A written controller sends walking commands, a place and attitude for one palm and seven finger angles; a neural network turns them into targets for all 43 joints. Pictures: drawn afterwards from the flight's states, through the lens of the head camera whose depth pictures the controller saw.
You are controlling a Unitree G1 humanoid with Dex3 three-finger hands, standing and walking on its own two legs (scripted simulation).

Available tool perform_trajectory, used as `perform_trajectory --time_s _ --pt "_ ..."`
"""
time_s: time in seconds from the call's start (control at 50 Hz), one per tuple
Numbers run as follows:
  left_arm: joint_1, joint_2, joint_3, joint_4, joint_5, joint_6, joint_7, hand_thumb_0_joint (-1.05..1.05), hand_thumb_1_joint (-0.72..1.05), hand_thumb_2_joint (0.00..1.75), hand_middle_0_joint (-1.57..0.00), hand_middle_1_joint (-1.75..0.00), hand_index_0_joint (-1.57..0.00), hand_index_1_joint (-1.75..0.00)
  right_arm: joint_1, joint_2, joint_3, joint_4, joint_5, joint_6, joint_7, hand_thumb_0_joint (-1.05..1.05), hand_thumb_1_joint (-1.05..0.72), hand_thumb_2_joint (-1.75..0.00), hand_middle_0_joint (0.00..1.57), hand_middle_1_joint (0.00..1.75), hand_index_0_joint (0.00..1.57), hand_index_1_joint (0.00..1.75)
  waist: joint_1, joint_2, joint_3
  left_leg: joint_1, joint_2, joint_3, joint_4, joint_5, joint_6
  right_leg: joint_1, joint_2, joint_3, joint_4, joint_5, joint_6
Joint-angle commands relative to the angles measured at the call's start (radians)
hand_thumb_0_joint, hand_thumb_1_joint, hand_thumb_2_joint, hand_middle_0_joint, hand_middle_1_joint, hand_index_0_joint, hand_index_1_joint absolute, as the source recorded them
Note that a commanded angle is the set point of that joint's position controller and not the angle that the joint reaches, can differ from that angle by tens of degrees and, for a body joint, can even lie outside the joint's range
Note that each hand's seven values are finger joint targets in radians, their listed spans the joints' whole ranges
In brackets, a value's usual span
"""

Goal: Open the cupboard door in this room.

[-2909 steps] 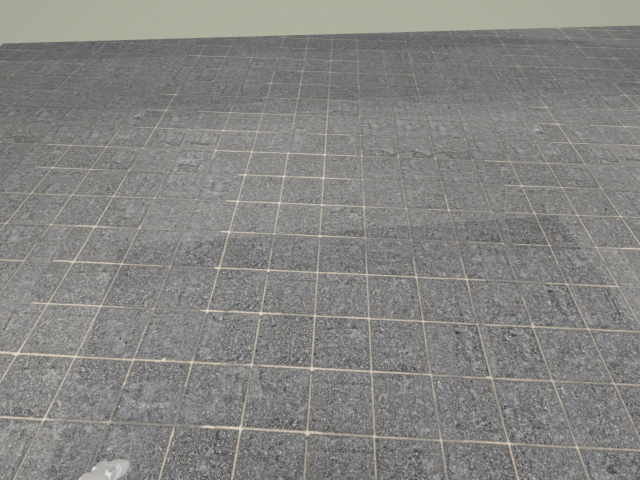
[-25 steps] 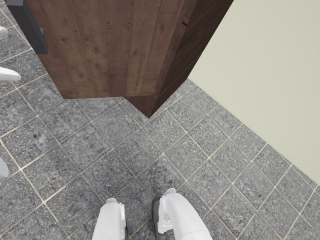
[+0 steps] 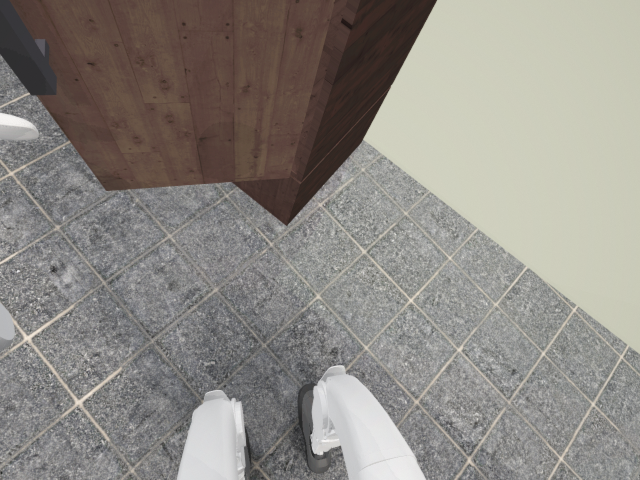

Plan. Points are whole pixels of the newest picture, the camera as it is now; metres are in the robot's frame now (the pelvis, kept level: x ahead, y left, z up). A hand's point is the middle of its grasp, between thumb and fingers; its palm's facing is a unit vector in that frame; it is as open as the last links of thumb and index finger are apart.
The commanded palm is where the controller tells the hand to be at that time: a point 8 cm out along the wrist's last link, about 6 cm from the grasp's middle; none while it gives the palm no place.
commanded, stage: slide the fingers in behind the handle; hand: left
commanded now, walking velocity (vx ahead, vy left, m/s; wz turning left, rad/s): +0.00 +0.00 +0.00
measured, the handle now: (13, 22) +0.59 +0.25 +0.07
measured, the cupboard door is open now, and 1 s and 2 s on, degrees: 48 48 47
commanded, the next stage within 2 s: close the thumb around the handle in 1.16 s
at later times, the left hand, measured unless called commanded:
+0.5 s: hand (12, 70) +0.54 +0.25 +0.06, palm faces +0.05 -1.00 -0.01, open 14.0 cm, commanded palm +0.53 +0.27 +0.06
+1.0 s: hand (38, 68) +0.55 +0.23 +0.06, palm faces +0.07 -1.00 +0.00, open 14.0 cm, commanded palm +0.53 +0.27 +0.06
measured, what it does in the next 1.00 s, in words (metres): stands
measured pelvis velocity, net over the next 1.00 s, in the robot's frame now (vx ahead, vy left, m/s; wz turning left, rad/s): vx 0.01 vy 0.00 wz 0.01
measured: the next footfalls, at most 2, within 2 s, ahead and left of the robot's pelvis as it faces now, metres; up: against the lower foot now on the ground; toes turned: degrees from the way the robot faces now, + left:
none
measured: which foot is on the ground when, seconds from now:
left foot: down 0.00-1.00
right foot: down 0.00-1.00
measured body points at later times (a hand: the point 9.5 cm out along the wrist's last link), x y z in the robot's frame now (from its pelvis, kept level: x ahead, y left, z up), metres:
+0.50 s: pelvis +0.01 +0.00 +0.01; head +0.19 +0.05 +0.42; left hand +0.53 +0.31 +0.07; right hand +0.01 -0.26 -0.08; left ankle +0.00 +0.07 -0.63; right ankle +0.06 -0.12 -0.63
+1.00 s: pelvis +0.01 +0.00 +0.01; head +0.18 +0.04 +0.42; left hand +0.54 +0.28 +0.07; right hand +0.00 -0.26 -0.09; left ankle +0.00 +0.07 -0.63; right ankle +0.06 -0.12 -0.63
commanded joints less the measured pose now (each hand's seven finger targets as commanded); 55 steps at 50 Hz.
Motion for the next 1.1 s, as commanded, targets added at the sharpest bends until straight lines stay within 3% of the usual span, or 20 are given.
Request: perform_trajectory --time_s 0.0,0.04,0.08,0.12,0.28,0.38,0.4,0.42,0.5,0.56,0.62,0.68,0.7,0.74,0.78,0.82,0.84,0.94,1.0,1.08 --pt "-0.387 0.270 0.006 -0.246 -0.037 -0.071 -0.003 0.00 -0.50 0.30 -0.30 -1.20 -0.30 -1.20 0.219 -0.219 -0.091 -0.006 -0.007 -0.002 -0.010 0.00 -0.90 -0.90 0.20 0.30 0.20 0.30 0.005 0.273 -0.593 0.495 0.017 -0.105 -0.162 0.565 -0.043 0.262 0.022 0.053 -0.075 0.230 -0.013" --pt "-0.400 0.216 -0.029 -0.255 -0.040 -0.065 -0.005 0.00 -0.50 0.30 -0.30 -1.20 -0.30 -1.20 0.220 -0.216 -0.095 0.004 -0.007 0.000 -0.007 0.00 -0.90 -0.90 0.20 0.30 0.20 0.30 0.001 0.295 -0.595 0.531 0.019 -0.111 -0.165 0.583 -0.051 0.235 0.022 0.050 -0.082 0.223 -0.010" --pt "-0.388 0.236 -0.003 -0.256 -0.043 -0.061 0.005 0.00 -0.50 0.30 -0.30 -1.20 -0.30 -1.20 0.223 -0.219 -0.099 0.010 -0.008 0.003 -0.008 0.00 -0.90 -0.90 0.20 0.30 0.20 0.30 0.006 0.277 -0.590 0.529 0.020 -0.114 -0.169 0.588 -0.054 0.243 0.021 0.047 -0.085 0.223 -0.010" --pt "-0.394 0.188 -0.032 -0.266 -0.041 -0.061 0.015 0.00 -0.50 0.30 -0.30 -1.20 -0.30 -1.20 0.230 -0.213 -0.100 0.011 -0.010 0.004 -0.005 0.00 -0.90 -0.90 0.20 0.30 0.20 0.30 0.003 0.284 -0.600 0.565 0.022 -0.122 -0.171 0.638 -0.060 0.224 0.021 0.043 -0.082 0.233 -0.011" --pt "-0.361 0.155 -0.037 -0.260 -0.041 -0.077 0.052 0.00 -0.50 0.30 -0.30 -1.20 -0.30 -1.20 0.217 -0.202 -0.102 0.009 -0.011 0.008 0.002 0.00 -0.90 -0.90 0.20 0.30 0.20 0.30 0.010 0.251 -0.547 0.509 0.014 -0.097 -0.180 0.594 -0.049 0.280 0.021 0.053 -0.095 0.255 -0.012" --pt "-0.357 0.124 -0.048 -0.290 -0.042 -0.100 0.066 0.00 -0.50 0.30 -0.30 -1.20 -0.30 -1.20 0.216 -0.198 -0.108 0.008 -0.014 0.008 0.007 0.00 -0.90 -0.90 0.20 0.30 0.20 0.30 0.015 0.261 -0.583 0.549 0.014 -0.099 -0.180 0.632 -0.054 0.290 0.020 0.055 -0.093 0.272 -0.013" --pt "-0.340 0.145 -0.022 -0.303 -0.047 -0.109 0.068 0.00 -0.50 0.30 -0.30 -1.20 -0.30 -1.20 0.221 -0.200 -0.112 0.006 -0.014 0.009 0.006 0.00 -0.90 -0.90 0.20 0.30 0.20 0.30 0.023 0.259 -0.603 0.576 0.018 -0.105 -0.177 0.677 -0.060 0.288 0.021 0.052 -0.086 0.286 -0.016" --pt "-0.327 0.105 -0.049 -0.297 -0.050 -0.107 0.064 0.00 -0.50 0.30 -0.30 -1.20 -0.30 -1.20 0.217 -0.195 -0.112 0.005 -0.012 0.010 0.009 0.00 -0.90 -0.90 0.20 0.30 0.20 0.30 0.022 0.271 -0.610 0.586 0.017 -0.101 -0.177 0.694 -0.062 0.285 0.020 0.053 -0.090 0.292 -0.013" --pt "-0.332 0.070 -0.066 -0.251 -0.049 -0.096 0.084 0.00 -0.50 0.30 -0.30 -1.20 -0.30 -1.20 0.214 -0.194 -0.112 0.005 -0.011 0.015 0.008 0.00 -0.90 -0.90 0.20 0.30 0.20 0.30 0.008 0.215 -0.530 0.539 0.016 -0.101 -0.185 0.638 -0.053 0.268 0.020 0.050 -0.095 0.270 -0.012" --pt "-0.354 0.059 -0.080 -0.236 -0.038 -0.099 0.100 0.00 -0.50 0.30 -0.30 -1.20 -0.30 -1.20 0.211 -0.193 -0.110 0.008 -0.014 0.011 0.010 0.00 -0.90 -0.90 0.20 0.30 0.20 0.30 0.005 0.209 -0.527 0.512 0.009 -0.095 -0.190 0.581 -0.051 0.281 0.018 0.054 -0.097 0.250 -0.010" --pt "-0.351 0.044 -0.084 -0.278 -0.036 -0.115 0.103 0.00 -0.50 0.30 -0.30 -1.20 -0.30 -1.20 0.218 -0.191 -0.116 0.010 -0.017 0.012 0.012 0.00 -0.90 -0.90 0.20 0.30 0.20 0.30 0.010 0.229 -0.595 0.573 0.016 -0.106 -0.183 0.666 -0.062 0.279 0.018 0.052 -0.086 0.282 -0.012" --pt "-0.324 0.031 -0.076 -0.247 -0.048 -0.110 0.105 0.00 -0.50 0.30 -0.30 -1.20 -0.30 -1.20 0.210 -0.190 -0.118 0.010 -0.014 0.014 0.014 0.00 -0.90 -0.90 0.20 0.30 0.20 0.30 0.014 0.189 -0.563 0.524 0.011 -0.092 -0.184 0.603 -0.052 0.303 0.019 0.056 -0.094 0.275 -0.011" --pt "-0.341 0.010 -0.095 -0.236 -0.050 -0.109 0.107 0.00 -0.50 0.30 -0.30 -1.20 -0.30 -1.20 0.212 -0.187 -0.114 0.009 -0.014 0.013 0.013 0.00 -0.90 -0.90 0.20 0.30 0.20 0.30 0.001 0.186 -0.539 0.510 0.009 -0.092 -0.186 0.593 -0.049 0.293 0.020 0.056 -0.093 0.274 -0.012" --pt "-0.360 0.063 -0.061 -0.251 -0.039 -0.114 0.124 0.00 -0.50 0.30 -0.30 -1.20 -0.30 -1.20 0.207 -0.191 -0.113 0.005 -0.014 0.013 0.012 0.00 -0.90 -0.90 0.20 0.30 0.20 0.30 0.016 0.195 -0.551 0.491 0.005 -0.089 -0.192 0.545 -0.046 0.307 0.017 0.060 -0.091 0.249 -0.011" --pt "-0.375 0.027 -0.100 -0.236 -0.020 -0.115 0.135 0.00 -0.50 0.30 -0.30 -1.20 -0.30 -1.20 0.203 -0.185 -0.111 0.008 -0.016 0.010 0.013 0.00 -0.90 -0.90 0.20 0.30 0.20 0.30 0.006 0.211 -0.524 0.489 0.003 -0.088 -0.194 0.523 -0.047 0.283 0.014 0.060 -0.094 0.228 -0.011" --pt "-0.377 0.068 -0.065 -0.262 -0.019 -0.127 0.141 0.00 -0.50 0.30 -0.30 -1.20 -0.30 -1.20 0.212 -0.191 -0.113 0.008 -0.019 0.010 0.013 0.00 -0.90 -0.90 0.20 0.30 0.20 0.30 0.018 0.224 -0.579 0.528 0.006 -0.096 -0.191 0.580 -0.054 0.294 0.015 0.058 -0.085 0.251 -0.013" --pt "-0.347 0.051 -0.074 -0.244 -0.021 -0.122 0.137 0.00 -0.50 0.30 -0.30 -1.20 -0.30 -1.20 0.210 -0.188 -0.114 0.006 -0.016 0.010 0.013 0.00 -0.90 -0.90 0.20 0.30 0.20 0.30 0.017 0.205 -0.584 0.519 0.005 -0.089 -0.186 0.583 -0.051 0.307 0.016 0.061 -0.087 0.264 -0.012" --pt "-0.355 0.082 -0.062 -0.194 -0.027 -0.111 0.127 0.00 -0.50 0.30 -0.30 -1.20 -0.30 -1.20 0.201 -0.191 -0.105 0.002 -0.011 0.006 0.008 0.00 -0.90 -0.90 0.20 0.30 0.20 0.30 0.008 0.165 -0.513 0.410 -0.003 -0.070 -0.189 0.472 -0.032 0.341 0.014 0.073 -0.097 0.243 -0.008" --pt "-0.372 0.125 -0.043 -0.207 -0.016 -0.114 0.123 0.00 -0.50 0.30 -0.30 -1.20 -0.30 -1.20 0.206 -0.194 -0.103 -0.003 -0.012 0.002 0.004 0.00 -0.90 -0.90 0.20 0.30 0.20 0.30 0.012 0.196 -0.541 0.423 -0.003 -0.076 -0.185 0.485 -0.033 0.333 0.013 0.072 -0.084 0.245 -0.013" --pt "-0.379 0.084 -0.072 -0.195 -0.024 -0.102 0.114 0.00 -0.50 0.30 -0.30 -1.20 -0.30 -1.20 0.209 -0.196 -0.104 0.002 -0.013 -0.001 0.003 0.00 -0.90 -0.90 0.20 0.30 0.20 0.30 0.000 0.190 -0.541 0.436 0.001 -0.081 -0.181 0.491 -0.035 0.308 0.012 0.068 -0.086 0.237 -0.008"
